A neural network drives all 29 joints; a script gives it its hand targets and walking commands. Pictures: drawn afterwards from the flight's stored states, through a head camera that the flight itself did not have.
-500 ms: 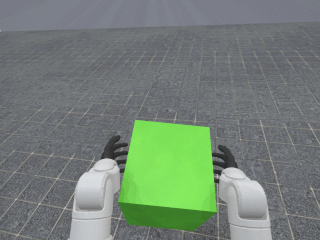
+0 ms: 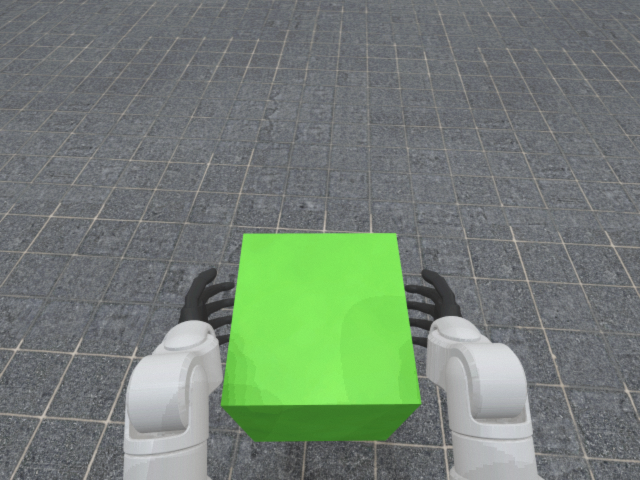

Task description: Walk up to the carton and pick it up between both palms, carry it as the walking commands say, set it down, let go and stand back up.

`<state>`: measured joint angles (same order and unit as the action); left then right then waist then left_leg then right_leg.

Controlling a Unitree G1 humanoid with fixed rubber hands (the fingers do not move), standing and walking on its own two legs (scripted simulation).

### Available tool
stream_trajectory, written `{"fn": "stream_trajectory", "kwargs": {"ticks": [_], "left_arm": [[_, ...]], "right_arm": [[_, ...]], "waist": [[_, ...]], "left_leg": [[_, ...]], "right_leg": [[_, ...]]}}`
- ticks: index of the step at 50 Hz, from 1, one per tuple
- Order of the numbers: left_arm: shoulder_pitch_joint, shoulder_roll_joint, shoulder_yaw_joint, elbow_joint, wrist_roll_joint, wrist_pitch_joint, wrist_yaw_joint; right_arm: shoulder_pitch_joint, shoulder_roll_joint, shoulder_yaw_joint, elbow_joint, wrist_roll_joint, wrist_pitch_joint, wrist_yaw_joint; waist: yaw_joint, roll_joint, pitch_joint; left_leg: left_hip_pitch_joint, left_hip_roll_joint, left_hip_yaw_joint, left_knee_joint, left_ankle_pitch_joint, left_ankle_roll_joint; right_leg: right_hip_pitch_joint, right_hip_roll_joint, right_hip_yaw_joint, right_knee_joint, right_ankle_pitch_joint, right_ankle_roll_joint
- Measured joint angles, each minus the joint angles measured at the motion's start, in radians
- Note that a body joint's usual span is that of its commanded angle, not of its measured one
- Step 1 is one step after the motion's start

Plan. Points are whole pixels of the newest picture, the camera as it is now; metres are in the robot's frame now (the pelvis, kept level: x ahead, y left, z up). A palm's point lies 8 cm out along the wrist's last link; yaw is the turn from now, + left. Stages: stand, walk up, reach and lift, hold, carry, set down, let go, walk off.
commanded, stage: carry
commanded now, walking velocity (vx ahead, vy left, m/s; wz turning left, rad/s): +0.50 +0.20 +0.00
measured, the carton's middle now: (320, 345) +0.31 +0.01 -0.05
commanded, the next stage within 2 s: none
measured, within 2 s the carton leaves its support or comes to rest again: neither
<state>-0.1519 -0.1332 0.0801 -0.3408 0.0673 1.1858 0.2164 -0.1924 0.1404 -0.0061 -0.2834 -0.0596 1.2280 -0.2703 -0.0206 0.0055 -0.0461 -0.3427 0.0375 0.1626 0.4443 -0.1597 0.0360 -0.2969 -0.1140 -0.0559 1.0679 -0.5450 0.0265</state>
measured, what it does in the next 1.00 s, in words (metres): walks ahead: right foot, then left foot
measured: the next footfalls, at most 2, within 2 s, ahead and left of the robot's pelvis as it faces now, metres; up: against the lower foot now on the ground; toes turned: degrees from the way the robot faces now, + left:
right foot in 0.26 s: +0.36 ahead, -0.04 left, +0.00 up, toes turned -5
left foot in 0.74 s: +0.68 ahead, +0.24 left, +0.00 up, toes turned +7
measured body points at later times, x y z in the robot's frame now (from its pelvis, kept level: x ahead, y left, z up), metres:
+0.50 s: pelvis +0.34 +0.03 +0.02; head +0.36 -0.01 +0.47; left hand +0.60 +0.19 +0.09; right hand +0.63 -0.09 +0.06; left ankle +0.31 +0.20 -0.66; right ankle +0.32 -0.04 -0.74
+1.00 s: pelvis +0.69 +0.13 +0.01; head +0.72 +0.13 +0.46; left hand +0.98 +0.27 +0.08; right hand +0.97 -0.02 +0.07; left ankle +0.64 +0.24 -0.74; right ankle +0.73 +0.03 -0.71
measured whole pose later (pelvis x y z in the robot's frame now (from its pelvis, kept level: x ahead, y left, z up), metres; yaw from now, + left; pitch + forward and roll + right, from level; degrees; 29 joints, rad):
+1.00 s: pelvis +0.69 +0.13 +0.01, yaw +1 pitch +4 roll +1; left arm -0.18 -0.14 0.04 -0.36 0.05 1.19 0.23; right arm -0.14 0.13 -0.02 -0.36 -0.07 1.19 -0.26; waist -0.02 0.00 -0.01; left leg -0.15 0.01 0.11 0.33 -0.24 0.00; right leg -0.47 -0.07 -0.13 0.73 -0.42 0.00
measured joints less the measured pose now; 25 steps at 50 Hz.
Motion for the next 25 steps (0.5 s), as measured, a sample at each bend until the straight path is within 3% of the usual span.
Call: {"fn": "stream_trajectory", "kwargs": {"ticks": [2, 7, 12, 13, 14, 16, 18, 20, 22, 25], "left_arm": [[0.014, 0.001, -0.011, -0.009, -0.001, 0.007, 0.012], [-0.034, -0.005, -0.056, -0.055, -0.025, -0.024, 0.022], [-0.029, -0.005, -0.043, -0.096, 0.004, -0.056, 0.01], [-0.027, -0.005, -0.041, -0.094, 0.008, -0.051, 0.007], [-0.026, -0.005, -0.044, -0.078, 0.012, -0.048, 0.005], [-0.034, -0.006, -0.058, -0.009, 0.015, -0.037, -0.003], [-0.047, -0.008, -0.06, 0.067, 0.018, -0.02, -0.007], [-0.044, -0.007, -0.045, 0.114, 0.017, -0.009, -0.005], [-0.025, -0.005, -0.028, 0.111, 0.004, -0.006, 0.001], [-0.003, -0.002, -0.031, 0.042, -0.023, -0.026, 0.001]], "right_arm": [[0.023, -0.004, 0.001, 0.003, 0.006, -0.011, 0.013], [0.065, -0.008, -0.034, -0.105, 0.003, -0.073, 0.023], [0.026, -0.004, -0.016, -0.14, -0.001, -0.068, 0.026], [0.021, -0.004, -0.011, -0.132, -0.007, -0.061, 0.026], [0.02, -0.004, -0.013, -0.119, -0.015, -0.055, 0.026], [0.034, -0.006, -0.026, -0.08, -0.036, -0.043, 0.025], [0.058, -0.009, -0.03, -0.032, -0.052, -0.027, 0.026], [0.068, -0.009, -0.015, 0.007, -0.042, -0.006, 0.03], [0.069, -0.01, -0.003, 0.011, -0.029, 0.008, 0.027], [0.048, -0.007, -0.006, -0.03, -0.027, -0.006, 0.017]], "waist": [[0.019, -0.004, 0.021], [0.009, -0.023, 0.046], [0.017, 0.021, -0.033], [0.016, 0.037, -0.058], [0.017, 0.068, -0.081], [0.022, 0.137, -0.114], [0.042, 0.103, -0.13], [0.052, 0.042, -0.108], [0.056, 0.007, -0.07], [0.064, -0.017, -0.012]], "left_leg": [[0.076, -0.005, -0.004, -0.059, -0.023, 0.0], [0.218, -0.056, -0.049, -0.156, -0.08, 0.0], [0.365, -0.079, -0.026, -0.164, -0.215, -0.004], [0.387, -0.079, -0.025, -0.14, -0.257, -0.007], [0.398, -0.063, -0.026, -0.095, -0.305, -0.009], [0.352, 0.0, -0.028, 0.099, -0.269, -0.004], [0.21, -0.031, -0.076, 0.401, -0.26, -0.014], [0.068, -0.068, -0.106, 0.612, -0.244, -0.016], [-0.035, -0.052, -0.117, 0.607, -0.218, -0.016], [-0.173, -0.011, -0.121, 0.467, -0.15, -0.039]], "right_leg": [[-0.096, 0.018, -0.027, -0.052, 0.05, -0.013], [-0.232, 0.041, -0.071, -0.3, 0.197, -0.013], [-0.241, 0.073, -0.124, -0.517, 0.362, -0.018], [-0.223, 0.08, -0.134, -0.552, 0.404, -0.026], [-0.204, 0.094, -0.143, -0.552, 0.479, -0.07], [-0.164, 0.125, -0.178, -0.515, 0.404, -0.126], [-0.135, 0.102, -0.169, -0.512, 0.328, -0.129], [-0.079, 0.078, -0.129, -0.565, 0.358, -0.126], [-0.007, 0.064, -0.111, -0.639, 0.333, -0.107], [0.079, 0.041, -0.097, -0.74, 0.339, -0.08]]}}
